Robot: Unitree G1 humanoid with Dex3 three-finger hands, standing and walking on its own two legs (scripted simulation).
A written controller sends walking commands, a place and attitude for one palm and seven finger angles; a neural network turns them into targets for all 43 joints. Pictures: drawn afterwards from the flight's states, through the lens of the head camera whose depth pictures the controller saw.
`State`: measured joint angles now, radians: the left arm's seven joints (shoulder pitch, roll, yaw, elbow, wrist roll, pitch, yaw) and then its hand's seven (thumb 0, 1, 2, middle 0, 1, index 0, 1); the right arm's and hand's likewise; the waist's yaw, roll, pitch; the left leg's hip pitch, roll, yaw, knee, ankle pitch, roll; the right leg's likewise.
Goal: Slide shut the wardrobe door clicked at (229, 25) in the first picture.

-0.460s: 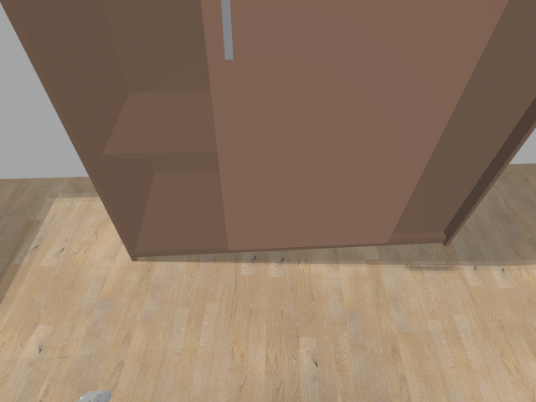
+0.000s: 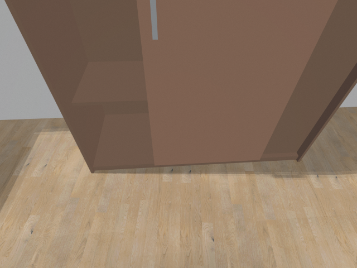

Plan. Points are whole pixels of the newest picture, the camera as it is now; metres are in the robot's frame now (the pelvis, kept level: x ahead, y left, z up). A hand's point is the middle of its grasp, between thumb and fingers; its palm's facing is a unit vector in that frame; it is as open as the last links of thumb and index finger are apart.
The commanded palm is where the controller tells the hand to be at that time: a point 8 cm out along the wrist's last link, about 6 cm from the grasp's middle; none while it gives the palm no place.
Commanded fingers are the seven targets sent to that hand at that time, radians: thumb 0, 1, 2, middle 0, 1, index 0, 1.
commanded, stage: stand and wait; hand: right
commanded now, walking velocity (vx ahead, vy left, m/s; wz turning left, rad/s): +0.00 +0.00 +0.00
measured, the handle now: out of the picture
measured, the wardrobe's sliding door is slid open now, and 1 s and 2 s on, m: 0.41 0.41 0.41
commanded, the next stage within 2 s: look at it before walking up in 0.36 s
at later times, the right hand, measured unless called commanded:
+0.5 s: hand out of the picture +0.08 -0.24 -0.15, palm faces -0.02 +0.94 -0.34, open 7.4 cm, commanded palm none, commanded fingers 0.00 -0.90 -0.90 0.20 0.30 0.20 0.30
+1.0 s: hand out of the picture +0.08 -0.24 -0.15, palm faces -0.02 +0.94 -0.33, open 7.4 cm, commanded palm none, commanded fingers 0.00 -0.90 -0.90 0.20 0.30 0.20 0.30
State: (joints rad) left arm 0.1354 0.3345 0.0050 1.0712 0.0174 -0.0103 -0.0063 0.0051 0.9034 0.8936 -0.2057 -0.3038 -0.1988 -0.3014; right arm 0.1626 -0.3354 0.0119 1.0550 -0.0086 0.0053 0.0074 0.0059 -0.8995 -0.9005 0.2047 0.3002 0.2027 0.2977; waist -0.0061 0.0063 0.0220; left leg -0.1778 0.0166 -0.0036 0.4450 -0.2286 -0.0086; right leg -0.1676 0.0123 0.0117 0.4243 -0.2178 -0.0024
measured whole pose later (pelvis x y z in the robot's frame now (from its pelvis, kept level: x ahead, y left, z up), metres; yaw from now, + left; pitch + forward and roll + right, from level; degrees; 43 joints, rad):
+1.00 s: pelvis +0.01 +0.01 +0.00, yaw +0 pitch -2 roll +0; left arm 0.11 0.34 0.00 1.11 0.01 -0.01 0.00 0.00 0.90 0.89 -0.21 -0.30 -0.20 -0.30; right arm 0.14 -0.34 0.01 1.08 -0.01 0.00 0.01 0.01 -0.90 -0.90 0.20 0.30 0.20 0.30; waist -0.01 0.00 0.03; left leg -0.14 0.00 0.01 0.38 -0.21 0.00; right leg -0.13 0.00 0.02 0.36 -0.20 0.01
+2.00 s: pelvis +0.15 +0.06 -0.01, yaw +8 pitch +0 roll +2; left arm 0.17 0.14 0.05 1.04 0.03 -0.02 -0.01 0.01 0.91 0.89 -0.20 -0.30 -0.19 -0.30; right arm 0.46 -0.13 -0.02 1.14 -0.03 -0.04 -0.01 0.00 -0.90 -0.90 0.20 0.30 0.20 0.30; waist -0.04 0.03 0.02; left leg -0.03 -0.06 0.06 0.39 -0.37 0.04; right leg -0.47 -0.10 -0.12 0.74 -0.30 0.00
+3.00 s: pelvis +0.34 +0.09 -0.02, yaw +8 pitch -1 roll +2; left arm 0.14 0.17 0.05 0.95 0.03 0.00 0.01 0.00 0.91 0.89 -0.20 -0.30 -0.19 -0.30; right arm 0.17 -0.24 -0.07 0.98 -0.02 0.07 -0.03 0.00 -0.91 -0.90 0.20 0.30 0.20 0.30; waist -0.01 0.06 0.05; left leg -0.44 0.06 0.03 0.81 -0.40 -0.03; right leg -0.32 -0.01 -0.08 0.67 -0.34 -0.06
